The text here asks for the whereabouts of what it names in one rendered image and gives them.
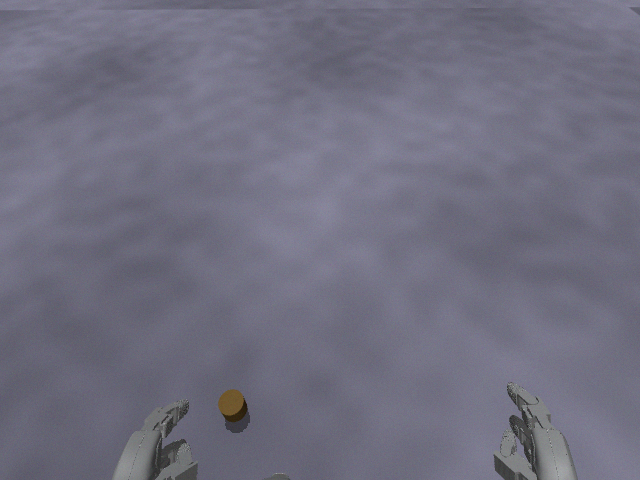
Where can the tin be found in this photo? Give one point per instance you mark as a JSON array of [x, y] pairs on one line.
[[232, 405]]

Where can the right robot hand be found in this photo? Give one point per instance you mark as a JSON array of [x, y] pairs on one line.
[[545, 447]]

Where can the left robot hand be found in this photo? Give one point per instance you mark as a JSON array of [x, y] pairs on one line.
[[143, 457]]

